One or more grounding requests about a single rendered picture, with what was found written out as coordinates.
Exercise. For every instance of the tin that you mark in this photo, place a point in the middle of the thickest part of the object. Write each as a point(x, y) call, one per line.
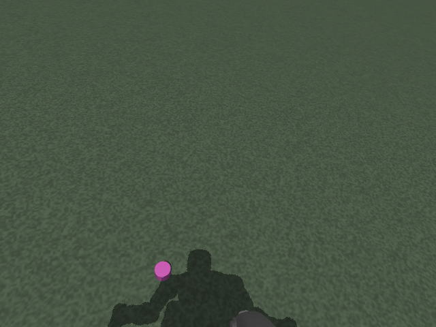
point(162, 271)

